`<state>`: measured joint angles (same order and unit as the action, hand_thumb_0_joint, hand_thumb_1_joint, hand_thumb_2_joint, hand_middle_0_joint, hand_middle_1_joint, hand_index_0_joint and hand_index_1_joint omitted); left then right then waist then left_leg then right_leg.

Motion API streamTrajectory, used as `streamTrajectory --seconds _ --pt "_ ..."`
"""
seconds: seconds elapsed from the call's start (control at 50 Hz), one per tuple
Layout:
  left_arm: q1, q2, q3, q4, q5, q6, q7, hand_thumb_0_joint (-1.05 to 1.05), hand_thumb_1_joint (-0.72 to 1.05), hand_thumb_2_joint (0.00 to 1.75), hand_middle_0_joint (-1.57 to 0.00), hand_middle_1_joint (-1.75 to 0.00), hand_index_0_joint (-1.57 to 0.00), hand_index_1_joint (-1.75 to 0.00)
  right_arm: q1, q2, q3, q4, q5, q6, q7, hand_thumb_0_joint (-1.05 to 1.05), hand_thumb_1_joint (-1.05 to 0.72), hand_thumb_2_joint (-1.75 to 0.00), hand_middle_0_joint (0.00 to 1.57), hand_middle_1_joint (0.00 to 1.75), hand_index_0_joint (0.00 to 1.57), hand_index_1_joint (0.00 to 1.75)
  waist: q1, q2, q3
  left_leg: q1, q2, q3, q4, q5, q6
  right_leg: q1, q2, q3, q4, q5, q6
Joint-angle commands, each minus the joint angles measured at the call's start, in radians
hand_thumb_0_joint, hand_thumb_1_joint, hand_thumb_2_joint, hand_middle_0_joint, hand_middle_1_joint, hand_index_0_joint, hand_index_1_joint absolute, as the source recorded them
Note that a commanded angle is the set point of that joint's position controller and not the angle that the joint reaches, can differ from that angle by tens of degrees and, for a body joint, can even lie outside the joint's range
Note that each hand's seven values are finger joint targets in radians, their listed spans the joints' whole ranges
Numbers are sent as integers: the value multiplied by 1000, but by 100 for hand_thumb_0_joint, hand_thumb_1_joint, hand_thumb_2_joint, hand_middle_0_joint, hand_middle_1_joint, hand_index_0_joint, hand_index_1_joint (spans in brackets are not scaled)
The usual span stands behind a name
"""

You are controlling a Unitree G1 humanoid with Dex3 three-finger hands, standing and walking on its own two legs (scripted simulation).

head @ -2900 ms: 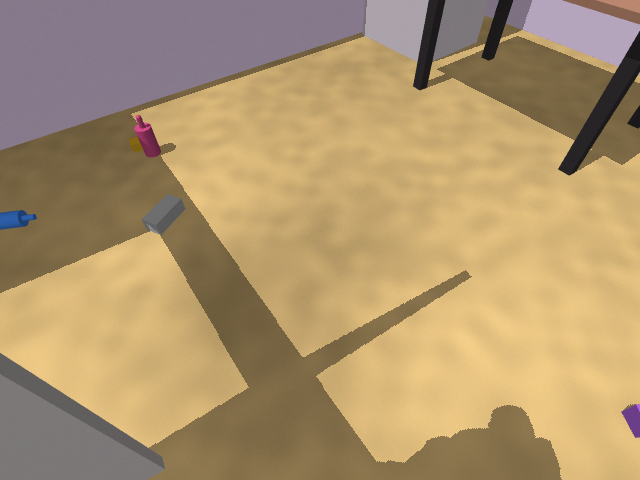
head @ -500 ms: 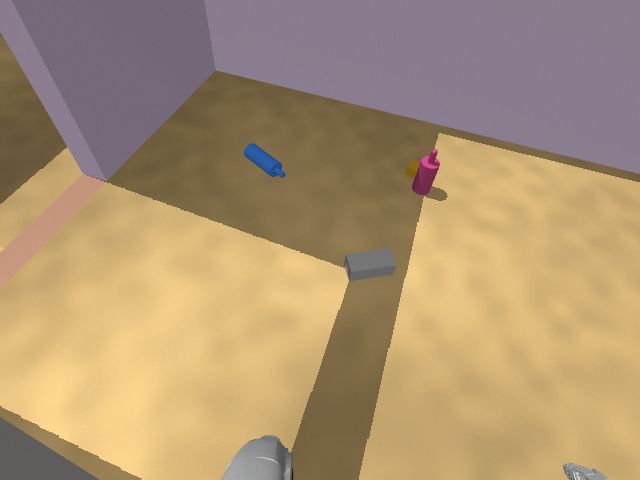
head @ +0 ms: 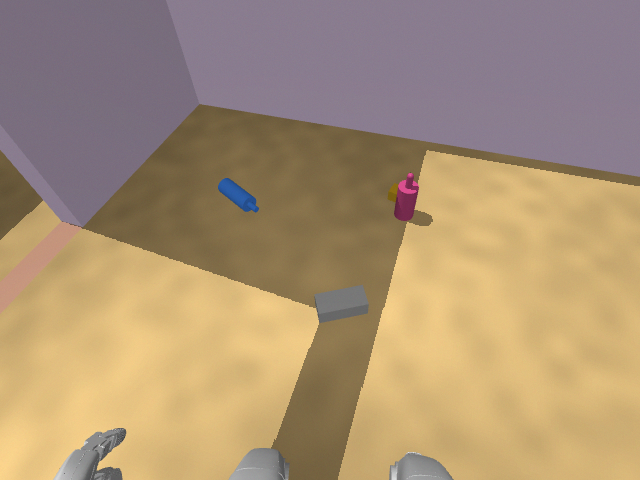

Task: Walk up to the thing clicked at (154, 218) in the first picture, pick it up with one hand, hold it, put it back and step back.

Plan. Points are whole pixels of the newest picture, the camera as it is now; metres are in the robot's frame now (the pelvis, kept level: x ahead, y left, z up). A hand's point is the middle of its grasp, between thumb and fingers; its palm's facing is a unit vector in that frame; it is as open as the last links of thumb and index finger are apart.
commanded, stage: walk up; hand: left
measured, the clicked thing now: (341, 303) +0.73 +0.01 -0.71
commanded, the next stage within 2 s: none
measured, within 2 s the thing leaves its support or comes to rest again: neither
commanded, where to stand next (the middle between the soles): +0.39 -0.30 m, yaw +11 degrees
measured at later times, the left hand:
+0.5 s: hand (238, 459) +0.16 +0.15 -0.15, palm faces +0.03 -0.96 -0.27, open 7.4 cm
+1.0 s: hand (350, 417) +0.22 -0.01 -0.12, palm faces +0.13 -0.92 -0.37, open 7.4 cm
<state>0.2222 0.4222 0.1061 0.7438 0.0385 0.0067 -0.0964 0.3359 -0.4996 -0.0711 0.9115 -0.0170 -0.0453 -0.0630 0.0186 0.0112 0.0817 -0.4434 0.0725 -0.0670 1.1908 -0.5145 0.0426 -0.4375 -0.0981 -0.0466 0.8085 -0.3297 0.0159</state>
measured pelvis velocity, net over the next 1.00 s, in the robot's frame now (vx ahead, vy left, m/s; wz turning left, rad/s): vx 0.25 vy -0.29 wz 0.12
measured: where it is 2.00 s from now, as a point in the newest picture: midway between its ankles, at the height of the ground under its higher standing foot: (460, 425)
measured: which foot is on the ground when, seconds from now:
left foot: up 0.00-0.28, down 0.30-0.72, up 0.74-1.00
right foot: down 0.00-0.32, up 0.34-0.68, down 0.70-1.00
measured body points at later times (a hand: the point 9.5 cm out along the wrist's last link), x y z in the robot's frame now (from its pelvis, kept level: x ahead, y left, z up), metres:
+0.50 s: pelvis +0.13 -0.12 +0.01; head +0.14 -0.06 +0.46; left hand +0.16 +0.20 -0.13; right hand +0.21 -0.45 -0.05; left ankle +0.17 +0.02 -0.70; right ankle +0.17 -0.27 -0.64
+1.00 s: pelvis +0.25 -0.29 +0.02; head +0.28 -0.27 +0.47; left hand +0.21 +0.04 -0.10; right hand +0.38 -0.60 -0.08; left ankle +0.32 -0.18 -0.67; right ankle +0.25 -0.38 -0.71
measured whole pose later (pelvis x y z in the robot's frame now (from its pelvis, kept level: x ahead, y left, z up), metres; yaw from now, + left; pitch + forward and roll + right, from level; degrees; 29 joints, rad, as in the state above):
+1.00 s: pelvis +0.25 -0.29 +0.02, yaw +7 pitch -1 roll +0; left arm 0.39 0.43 0.08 0.80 0.04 0.00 -0.06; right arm 0.29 -0.42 -0.03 0.92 -0.01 -0.09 -0.02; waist 0.09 -0.03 0.08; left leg -0.54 0.02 0.09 0.90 -0.41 0.03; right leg -0.27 -0.01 -0.10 0.65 -0.37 -0.05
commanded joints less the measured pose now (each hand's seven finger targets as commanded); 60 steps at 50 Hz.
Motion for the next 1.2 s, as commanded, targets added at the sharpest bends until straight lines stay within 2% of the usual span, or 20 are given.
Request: streamTrajectory --seconds 0.0,0.14,0.24,0.26,0.3,0.32,0.34,0.44,0.6,0.68,0.7,0.72,0.74,0.84,0.94,1.04,1.06,1.08,1.12,1.18 --pt "11 273 80 -61 -2 -27 32 0 90 90 -20 -30 -20 -30 88 -178 -44 -40 30 -56 -1 0 -90 -90 20 30 20 30 16 -273 -7 -241 18 27 10 120 7 184 -165 300 -473 -191 -205" --pt "88 230 49 -81 12 -34 27 0 90 90 -20 -30 -20 -30 27 -141 -36 -67 14 -57 23 0 -90 -90 20 30 20 30 59 -163 3 -137 -11 118 -334 162 -6 206 -177 211 -506 -10 -243" --pt "35 215 33 -128 5 -7 19 0 90 90 -20 -30 -20 -30 167 -127 -47 -43 18 -70 3 0 -90 -90 20 30 20 30 -42 -44 -78 301 -67 162 -616 382 12 41 -111 67 -254 160 -170" --pt "52 180 19 -138 6 -7 20 0 90 90 -20 -30 -20 -30 241 -164 -64 -27 11 -70 -10 0 -90 -90 20 30 20 30 -80 41 -121 450 -37 98 -654 372 32 -33 -59 14 -83 225 -128" --pt "152 141 19 -128 8 9 22 0 90 90 -20 -30 -20 -30 252 -289 -96 -81 -12 -68 -38 0 -90 -90 20 30 20 30 -60 185 -160 547 367 -608 -859 60 189 -326 80 43 329 -210 -25" --pt "184 244 42 -104 15 29 28 0 90 90 -20 -30 -20 -30 180 -305 -103 -117 14 -65 -44 0 -90 -90 20 30 20 30 -43 45 -136 489 443 -668 -880 -20 267 -329 29 122 418 -215 -8" --pt "161 282 52 -96 18 35 30 0 90 90 -20 -30 -20 -30 136 -302 -106 -121 26 -62 -48 0 -90 -90 20 30 20 30 -40 33 -96 411 462 -670 -878 17 302 -328 -8 167 499 -199 -6" --pt "165 216 61 -54 9 45 13 0 90 90 -20 -30 -20 -30 60 -234 -70 -112 12 -78 -27 0 -90 -90 20 30 20 30 5 80 -2 100 214 -158 -812 301 176 -136 -28 140 369 -50 -10" --pt "72 214 72 -63 2 49 -18 0 90 90 -20 -30 -20 -30 -4 -329 -101 -119 -14 -72 -8 0 -90 -90 20 30 20 30 -6 217 -32 29 182 -102 -783 -58 155 -27 -35 53 52 -62 -15" --pt "309 258 107 50 13 25 5 0 90 90 -20 -30 -20 -30 -55 -214 -65 -112 -26 -38 -16 0 -90 -90 20 30 20 30 143 -95 -128 -198 62 78 -302 -73 77 371 66 -32 -176 -87 -25" --pt "382 338 124 61 30 16 16 0 90 90 -20 -30 -20 -30 -42 -98 -28 -117 -18 -31 -19 0 -90 -90 20 30 20 30 198 -406 -58 -398 -58 151 21 -142 26 367 -69 253 -355 -352 -52" --pt "248 386 111 -4 26 4 25 0 90 90 -20 -30 -20 -30 -66 -112 -32 -143 7 -30 -32 0 -90 -90 20 30 20 30 142 -468 3 -500 -116 62 145 -128 -1 256 -231 645 -630 -478 -124" --pt "110 431 115 -47 8 2 30 0 90 90 -20 -30 -20 -30 -57 -182 -58 -131 0 -31 -41 0 -90 -90 20 30 20 30 79 -381 35 -434 -34 4 157 -67 -2 175 -306 770 -701 -623 -202" --pt "83 274 66 -21 3 -22 43 0 90 90 -20 -30 -20 -30 59 -172 -40 -8 23 -55 1 0 -90 -90 20 30 20 30 22 -245 36 -242 13 78 -99 94 -6 155 -133 299 -439 -164 -231" --pt "157 240 38 -31 1 -34 44 0 90 90 -20 -30 -20 -30 -22 -132 -27 -57 11 -65 28 0 -90 -90 20 30 20 30 64 -186 -12 -149 -24 123 -345 102 -6 239 -168 271 -425 113 -270" --pt "74 193 -10 -48 -36 -29 64 0 90 90 -20 -30 -20 -30 118 -92 -28 -24 9 -66 16 0 -90 -90 20 30 20 30 -61 -21 -128 342 -100 159 -653 471 25 93 -97 73 -111 508 -156" --pt "92 160 -27 -46 -43 -31 71 0 90 90 -20 -30 -20 -30 132 -135 -43 -31 3 -64 8 0 -90 -90 20 30 20 30 -82 48 -149 453 -30 49 -670 491 67 1 -47 32 34 467 -93" --pt "136 111 -36 -48 -51 -30 73 0 90 90 -20 -30 -20 -30 136 -202 -57 -61 -11 -63 0 0 -90 -90 20 30 20 30 -84 209 -194 565 196 -309 -703 587 175 -178 64 -4 252 114 -24" --pt "185 236 2 -17 -26 -4 82 0 90 90 -20 -30 -20 -30 110 -260 -81 -92 26 -56 9 0 -90 -90 20 30 20 30 -57 87 -160 473 407 -613 -842 221 337 -232 46 94 422 -286 -28" --pt "151 235 11 19 -19 0 75 0 90 90 -20 -30 -20 -30 -11 -175 -54 -120 16 -52 14 0 -90 -90 20 30 20 30 -18 7 -3 227 238 -320 -884 104 200 -177 -3 147 315 -153 -41"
